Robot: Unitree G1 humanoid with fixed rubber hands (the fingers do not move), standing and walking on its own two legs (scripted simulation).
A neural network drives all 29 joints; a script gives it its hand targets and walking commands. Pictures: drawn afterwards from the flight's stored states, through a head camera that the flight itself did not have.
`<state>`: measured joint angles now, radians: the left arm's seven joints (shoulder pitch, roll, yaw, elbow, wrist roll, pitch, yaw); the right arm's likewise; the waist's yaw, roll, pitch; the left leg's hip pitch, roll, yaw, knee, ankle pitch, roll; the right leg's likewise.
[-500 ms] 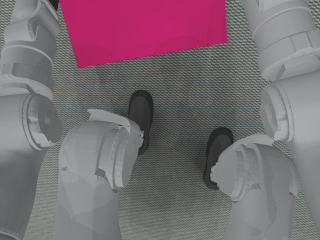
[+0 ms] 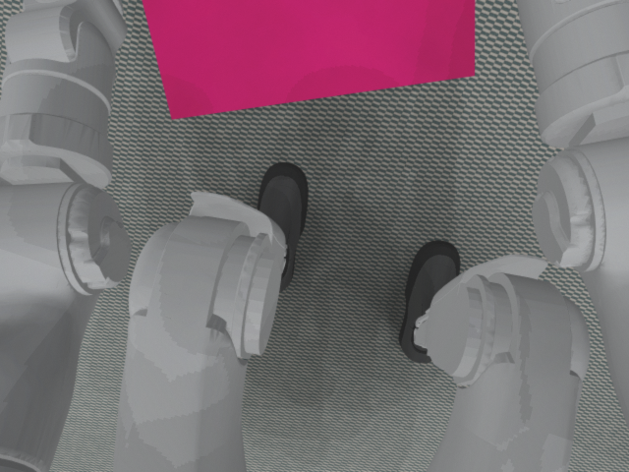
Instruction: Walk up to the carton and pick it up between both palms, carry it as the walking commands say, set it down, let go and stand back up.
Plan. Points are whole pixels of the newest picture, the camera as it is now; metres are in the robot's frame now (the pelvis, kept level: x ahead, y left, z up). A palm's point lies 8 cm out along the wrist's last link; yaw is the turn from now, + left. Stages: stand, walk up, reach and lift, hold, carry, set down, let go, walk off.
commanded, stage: reach and lift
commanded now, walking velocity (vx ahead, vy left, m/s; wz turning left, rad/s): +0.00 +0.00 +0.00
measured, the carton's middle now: out of the picture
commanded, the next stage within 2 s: none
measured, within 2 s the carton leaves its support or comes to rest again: leaves its support in 0.14 s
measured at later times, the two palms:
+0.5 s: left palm out of the picture +0.49 +0.33 -0.13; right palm out of the picture +0.61 +0.00 -0.11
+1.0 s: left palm out of the picture +0.47 +0.32 -0.08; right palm out of the picture +0.60 +0.01 -0.04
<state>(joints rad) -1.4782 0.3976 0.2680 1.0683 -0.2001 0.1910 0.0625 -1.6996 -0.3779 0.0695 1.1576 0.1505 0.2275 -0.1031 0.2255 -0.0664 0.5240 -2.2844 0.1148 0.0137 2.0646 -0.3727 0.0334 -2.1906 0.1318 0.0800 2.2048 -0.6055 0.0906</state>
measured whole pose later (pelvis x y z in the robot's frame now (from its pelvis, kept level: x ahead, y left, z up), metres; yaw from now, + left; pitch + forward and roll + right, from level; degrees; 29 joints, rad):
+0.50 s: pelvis +0.00 -0.01 +0.03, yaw -1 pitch +32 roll -1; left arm -1.50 0.35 0.39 0.89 -0.04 0.32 0.07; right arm -1.75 -0.36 0.05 1.14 0.16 0.32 -0.23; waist 0.24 -0.13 0.52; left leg -2.19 0.06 -0.06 2.01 -0.38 -0.03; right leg -2.08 0.14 0.02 2.13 -0.61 0.06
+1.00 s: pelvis -0.01 -0.01 +0.06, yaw +2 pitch +35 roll -5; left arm -1.43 0.25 0.41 0.81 0.11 0.44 0.17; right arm -1.62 -0.27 -0.24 1.05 -0.07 0.40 -0.19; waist 0.17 -0.14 0.34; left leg -2.16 -0.06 -0.13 1.87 -0.30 -0.06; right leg -2.02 0.19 0.01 1.98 -0.57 0.06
